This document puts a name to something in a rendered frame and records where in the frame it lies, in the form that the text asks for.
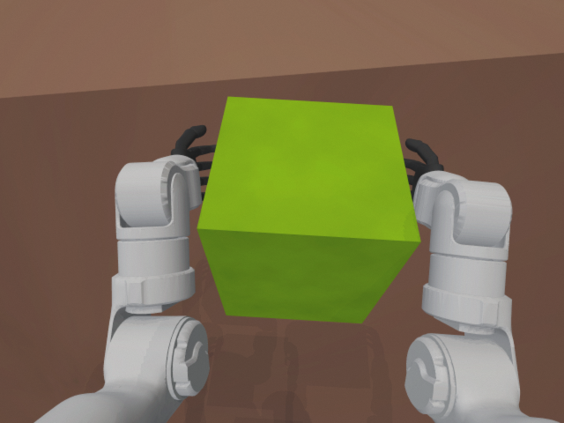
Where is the carton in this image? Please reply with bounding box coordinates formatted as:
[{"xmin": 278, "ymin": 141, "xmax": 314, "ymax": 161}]
[{"xmin": 197, "ymin": 97, "xmax": 421, "ymax": 323}]

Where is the robot right upper arm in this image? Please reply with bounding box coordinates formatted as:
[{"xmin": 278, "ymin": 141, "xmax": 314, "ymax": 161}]
[{"xmin": 404, "ymin": 333, "xmax": 560, "ymax": 423}]

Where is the robot left upper arm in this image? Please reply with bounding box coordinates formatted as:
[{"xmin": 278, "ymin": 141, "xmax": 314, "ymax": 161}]
[{"xmin": 34, "ymin": 316, "xmax": 210, "ymax": 423}]

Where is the robot right forearm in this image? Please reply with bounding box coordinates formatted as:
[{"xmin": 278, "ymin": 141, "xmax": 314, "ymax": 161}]
[{"xmin": 413, "ymin": 171, "xmax": 520, "ymax": 401}]

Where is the robot left forearm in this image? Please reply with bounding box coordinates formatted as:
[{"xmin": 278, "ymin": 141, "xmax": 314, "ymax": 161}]
[{"xmin": 103, "ymin": 155, "xmax": 202, "ymax": 380}]

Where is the left robot hand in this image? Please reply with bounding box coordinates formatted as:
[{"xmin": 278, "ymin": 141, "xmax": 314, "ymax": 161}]
[{"xmin": 171, "ymin": 125, "xmax": 216, "ymax": 201}]

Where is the right robot hand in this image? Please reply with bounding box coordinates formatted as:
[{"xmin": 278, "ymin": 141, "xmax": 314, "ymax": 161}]
[{"xmin": 404, "ymin": 138, "xmax": 444, "ymax": 202}]

